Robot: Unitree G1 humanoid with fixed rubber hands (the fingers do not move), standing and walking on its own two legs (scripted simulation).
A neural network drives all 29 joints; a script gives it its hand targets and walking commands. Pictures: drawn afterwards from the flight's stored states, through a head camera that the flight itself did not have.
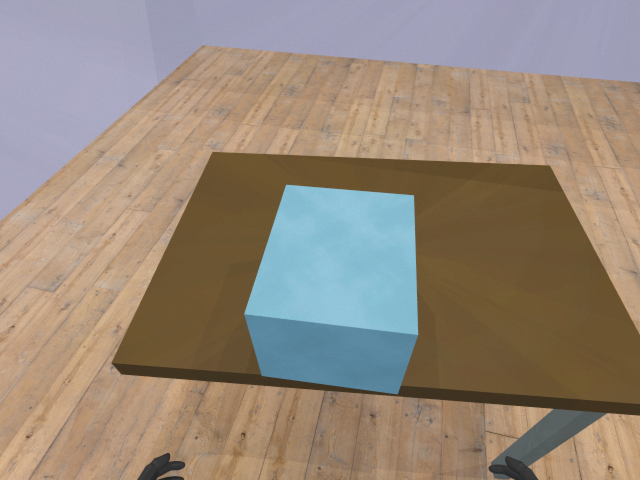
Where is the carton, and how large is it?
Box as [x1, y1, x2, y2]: [244, 185, 417, 393]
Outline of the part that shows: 286,185 244,313 261,374 273,377 397,393 417,336 413,195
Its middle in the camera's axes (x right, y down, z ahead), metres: +0.03 +0.07 +0.64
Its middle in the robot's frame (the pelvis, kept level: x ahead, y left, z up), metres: +0.44 -0.01 -0.04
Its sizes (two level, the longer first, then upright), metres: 0.264 0.218 0.183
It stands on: a table, 0.63 m high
